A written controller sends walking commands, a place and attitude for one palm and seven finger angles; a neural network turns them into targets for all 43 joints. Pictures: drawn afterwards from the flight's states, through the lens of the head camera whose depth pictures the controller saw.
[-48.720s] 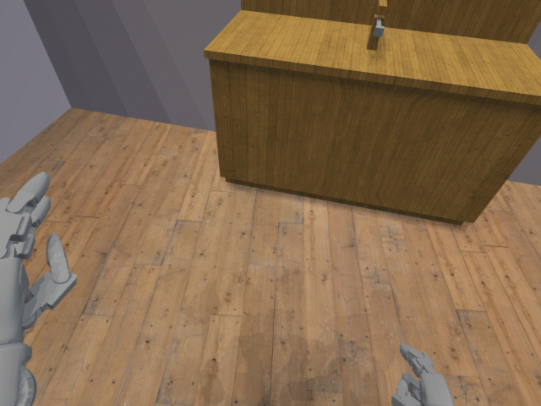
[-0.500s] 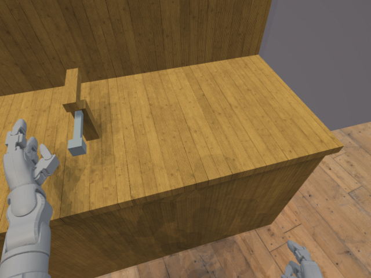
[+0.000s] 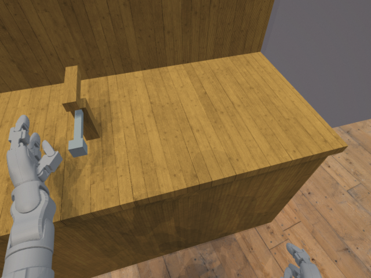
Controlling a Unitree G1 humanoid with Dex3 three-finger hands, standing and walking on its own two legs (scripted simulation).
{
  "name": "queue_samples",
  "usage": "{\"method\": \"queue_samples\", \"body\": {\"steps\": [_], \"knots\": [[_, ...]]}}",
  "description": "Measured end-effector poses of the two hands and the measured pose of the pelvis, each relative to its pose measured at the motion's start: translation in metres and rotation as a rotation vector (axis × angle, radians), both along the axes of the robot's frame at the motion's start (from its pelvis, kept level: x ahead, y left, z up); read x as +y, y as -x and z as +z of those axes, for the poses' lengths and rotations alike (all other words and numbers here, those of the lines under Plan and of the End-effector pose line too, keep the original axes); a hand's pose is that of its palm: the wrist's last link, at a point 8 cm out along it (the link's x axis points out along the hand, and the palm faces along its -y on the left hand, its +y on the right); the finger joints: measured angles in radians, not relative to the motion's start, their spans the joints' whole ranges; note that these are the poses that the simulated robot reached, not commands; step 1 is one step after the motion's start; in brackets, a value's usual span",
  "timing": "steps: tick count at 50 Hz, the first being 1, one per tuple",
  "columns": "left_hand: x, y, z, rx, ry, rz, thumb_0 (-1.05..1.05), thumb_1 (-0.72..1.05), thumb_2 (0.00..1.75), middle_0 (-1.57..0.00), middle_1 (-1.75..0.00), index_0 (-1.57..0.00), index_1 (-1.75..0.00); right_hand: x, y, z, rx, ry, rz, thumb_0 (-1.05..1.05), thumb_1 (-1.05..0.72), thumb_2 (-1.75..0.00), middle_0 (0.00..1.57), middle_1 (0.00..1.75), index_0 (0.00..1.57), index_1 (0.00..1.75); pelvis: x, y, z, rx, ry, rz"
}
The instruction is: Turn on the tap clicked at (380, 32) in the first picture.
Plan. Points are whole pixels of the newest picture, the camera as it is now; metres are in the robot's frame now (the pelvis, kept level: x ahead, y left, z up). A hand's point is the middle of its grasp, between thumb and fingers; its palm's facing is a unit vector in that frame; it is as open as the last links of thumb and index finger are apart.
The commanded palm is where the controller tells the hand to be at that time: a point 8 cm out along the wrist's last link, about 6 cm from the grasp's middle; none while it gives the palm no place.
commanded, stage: push the lever round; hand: left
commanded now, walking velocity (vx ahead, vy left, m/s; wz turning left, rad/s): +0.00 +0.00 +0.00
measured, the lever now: (78, 147) +0.35 +0.25 +0.10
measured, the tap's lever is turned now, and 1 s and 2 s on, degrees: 0 12 39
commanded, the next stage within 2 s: none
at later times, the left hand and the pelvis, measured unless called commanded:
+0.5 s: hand (73, 156) +0.33 +0.26 +0.09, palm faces +0.54 -0.84 -0.06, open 7.8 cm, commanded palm +0.29 +0.29 +0.09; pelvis +0.00 +0.00 +0.00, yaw +0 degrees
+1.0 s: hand (87, 153) +0.34 +0.24 +0.09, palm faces +0.59 -0.80 -0.05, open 7.7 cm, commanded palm +0.29 +0.26 +0.09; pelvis +0.00 -0.01 +0.00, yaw +0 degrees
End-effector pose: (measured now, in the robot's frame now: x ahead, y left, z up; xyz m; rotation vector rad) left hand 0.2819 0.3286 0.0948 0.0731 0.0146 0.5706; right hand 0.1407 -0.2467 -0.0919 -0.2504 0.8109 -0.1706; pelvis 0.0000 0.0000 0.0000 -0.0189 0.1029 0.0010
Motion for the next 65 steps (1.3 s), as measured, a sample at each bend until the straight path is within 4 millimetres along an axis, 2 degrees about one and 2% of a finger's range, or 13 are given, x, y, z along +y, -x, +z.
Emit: {"method": "queue_samples", "body": {"steps": [7, 26, 48, 65], "knots": [[-0.013, -0.005, -0.003, 0.009, 0.013, -0.023, 0.02, 0.89, 0.9, -0.15, -0.15, -0.16, -0.15, 0.005, -0.006, 0.001, -0.004, -0.012, 0.002, 0.01, -0.91, -0.9, 0.2, 0.3, 0.2, 0.3, 0.003, -0.004, 0.001, 0.002, -0.001, -0.004], [-0.034, 0.002, -0.001, -0.007, 0.005, -0.002, 0.02, 0.91, 0.9, -0.15, -0.15, -0.16, -0.15, 0.007, -0.016, 0.002, -0.025, -0.026, 0.024, 0.01, -0.91, -0.9, 0.2, 0.3, 0.2, 0.3, -0.001, -0.002, 0.0, -0.013, -0.003, 0.003], [-0.06, -0.004, -0.001, -0.014, 0.022, 0.059, 0.02, 0.92, 0.9, -0.15, -0.15, -0.16, -0.15, -0.005, -0.006, -0.002, 0.007, -0.025, 0.022, 0.01, -0.91, -0.9, 0.2, 0.3, 0.2, 0.3, -0.011, 0.004, -0.001, -0.015, -0.007, 0.006], [-0.079, -0.01, -0.001, -0.007, 0.031, 0.134, 0.02, 0.92, 0.9, -0.15, -0.15, -0.16, -0.15, -0.003, -0.008, -0.003, 0.022, -0.026, 0.024, 0.01, -0.91, -0.9, 0.2, 0.3, 0.2, 0.3, -0.011, 0.006, -0.001, -0.018, -0.007, 0.008]]}}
